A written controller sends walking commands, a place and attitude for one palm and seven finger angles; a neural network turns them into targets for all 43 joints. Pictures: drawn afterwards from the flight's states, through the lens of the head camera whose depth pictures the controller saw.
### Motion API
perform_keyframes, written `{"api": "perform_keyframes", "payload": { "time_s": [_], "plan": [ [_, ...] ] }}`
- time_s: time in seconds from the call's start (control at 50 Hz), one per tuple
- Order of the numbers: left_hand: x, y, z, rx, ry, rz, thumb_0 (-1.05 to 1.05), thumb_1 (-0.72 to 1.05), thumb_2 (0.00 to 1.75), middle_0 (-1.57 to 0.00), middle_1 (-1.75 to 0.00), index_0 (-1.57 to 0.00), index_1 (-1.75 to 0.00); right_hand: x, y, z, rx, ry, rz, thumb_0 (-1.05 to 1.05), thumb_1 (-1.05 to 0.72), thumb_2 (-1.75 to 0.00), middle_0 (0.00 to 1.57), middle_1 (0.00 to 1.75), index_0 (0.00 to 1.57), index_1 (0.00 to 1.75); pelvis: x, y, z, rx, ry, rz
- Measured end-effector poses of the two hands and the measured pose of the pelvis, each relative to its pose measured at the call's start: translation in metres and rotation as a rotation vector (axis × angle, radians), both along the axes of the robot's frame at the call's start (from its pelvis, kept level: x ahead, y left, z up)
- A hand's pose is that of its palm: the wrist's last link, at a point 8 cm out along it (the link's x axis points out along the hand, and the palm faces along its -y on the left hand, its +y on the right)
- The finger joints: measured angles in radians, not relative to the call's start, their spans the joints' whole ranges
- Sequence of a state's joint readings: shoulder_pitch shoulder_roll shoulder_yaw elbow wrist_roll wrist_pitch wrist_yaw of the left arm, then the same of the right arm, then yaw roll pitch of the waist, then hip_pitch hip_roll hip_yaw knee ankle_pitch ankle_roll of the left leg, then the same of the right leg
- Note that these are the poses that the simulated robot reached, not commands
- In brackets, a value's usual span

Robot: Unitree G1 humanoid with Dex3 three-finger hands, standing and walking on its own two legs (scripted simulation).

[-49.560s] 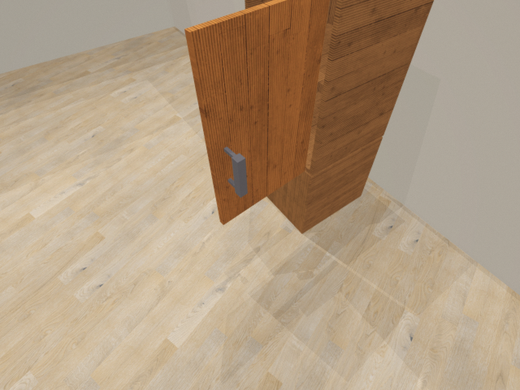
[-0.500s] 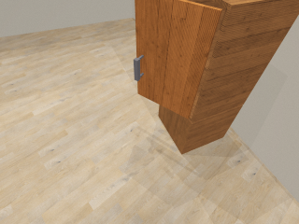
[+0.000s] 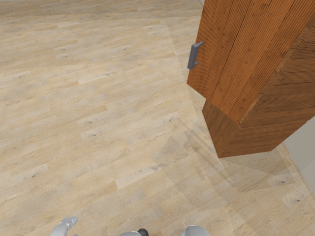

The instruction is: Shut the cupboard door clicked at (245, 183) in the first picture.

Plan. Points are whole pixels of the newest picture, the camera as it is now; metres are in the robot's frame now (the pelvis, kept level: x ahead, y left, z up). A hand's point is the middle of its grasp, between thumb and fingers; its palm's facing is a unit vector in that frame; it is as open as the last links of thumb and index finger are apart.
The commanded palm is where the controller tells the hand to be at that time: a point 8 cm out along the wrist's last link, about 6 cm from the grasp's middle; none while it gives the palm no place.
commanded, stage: walk to a spot facing it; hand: left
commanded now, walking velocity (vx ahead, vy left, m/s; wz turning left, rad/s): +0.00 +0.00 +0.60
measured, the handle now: (196, 55) +0.88 -0.17 -0.11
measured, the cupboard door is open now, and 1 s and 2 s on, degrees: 32 32 32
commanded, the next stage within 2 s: none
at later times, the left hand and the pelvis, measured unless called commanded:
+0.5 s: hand out of the picture -0.04 +0.15 -0.17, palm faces +0.38 -0.88 -0.27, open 7.4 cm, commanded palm none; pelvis +0.01 -0.05 -0.01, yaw +22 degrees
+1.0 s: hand out of the picture +0.00 +0.16 -0.15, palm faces +0.63 -0.72 -0.29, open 7.4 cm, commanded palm none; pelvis +0.08 -0.04 -0.01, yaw +40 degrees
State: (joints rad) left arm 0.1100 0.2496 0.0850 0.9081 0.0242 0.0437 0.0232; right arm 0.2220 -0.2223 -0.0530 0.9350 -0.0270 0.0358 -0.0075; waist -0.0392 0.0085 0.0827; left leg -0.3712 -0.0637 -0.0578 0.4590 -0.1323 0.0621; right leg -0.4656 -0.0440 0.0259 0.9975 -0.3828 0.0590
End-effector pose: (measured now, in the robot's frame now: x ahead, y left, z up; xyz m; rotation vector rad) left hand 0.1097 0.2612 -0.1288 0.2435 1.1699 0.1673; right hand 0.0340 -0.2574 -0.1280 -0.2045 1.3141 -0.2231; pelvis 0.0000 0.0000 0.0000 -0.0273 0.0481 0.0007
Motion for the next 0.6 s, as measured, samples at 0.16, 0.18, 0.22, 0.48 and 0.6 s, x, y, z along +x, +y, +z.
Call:
{"api": "perform_keyframes", "payload": {
  "time_s": [0.16, 0.18, 0.22, 0.48, 0.6],
  "plan": [
    [-0.022, -0.022, 0.01, 0.044, -0.063, 0.088, 0.0, 0.9, 0.9, -0.2, -0.3, -0.2, -0.3, 0.038, -0.042, -0.012, 0.016, -0.022, 0.104, 0.0, -0.91, -0.9, 0.2, 0.3, 0.2, 0.3, -0.004, -0.038, -0.008, 0.024, 0.016, 0.123],
    [-0.031, -0.026, 0.01, 0.055, -0.062, 0.102, 0.0, 0.9, 0.9, -0.2, -0.3, -0.2, -0.3, 0.044, -0.047, -0.016, 0.019, -0.028, 0.113, 0.0, -0.91, -0.9, 0.2, 0.3, 0.2, 0.3, -0.004, -0.043, -0.01, 0.033, 0.015, 0.13],
    [-0.051, -0.034, 0.011, 0.06, -0.026, 0.141, 0.0, 0.9, 0.9, -0.2, -0.3, -0.2, -0.3, 0.057, -0.053, -0.018, 0.021, -0.032, 0.146, 0.0, -0.91, -0.9, 0.2, 0.3, 0.2, 0.3, -0.004, -0.049, -0.009, 0.029, 0.0, 0.166],
    [-0.163, -0.071, -0.005, -0.024, 0.141, 0.422, 0.01, 0.9, 0.9, -0.21, -0.3, -0.2, -0.3, 0.148, -0.004, -0.013, 0.07, -0.052, 0.42, 0.0, -0.91, -0.9, 0.19, 0.3, 0.2, 0.3, 0.009, -0.052, -0.006, 0.074, -0.021, 0.367],
    [-0.207, -0.061, -0.029, -0.059, 0.213, 0.539, 0.01, 0.9, 0.9, -0.21, -0.3, -0.2, -0.3, 0.194, 0.046, -0.01, 0.064, -0.165, 0.563, 0.0, -0.91, -0.9, 0.2, 0.3, 0.2, 0.3, 0.01, -0.036, -0.021, 0.066, -0.017, 0.437]
  ]
}}
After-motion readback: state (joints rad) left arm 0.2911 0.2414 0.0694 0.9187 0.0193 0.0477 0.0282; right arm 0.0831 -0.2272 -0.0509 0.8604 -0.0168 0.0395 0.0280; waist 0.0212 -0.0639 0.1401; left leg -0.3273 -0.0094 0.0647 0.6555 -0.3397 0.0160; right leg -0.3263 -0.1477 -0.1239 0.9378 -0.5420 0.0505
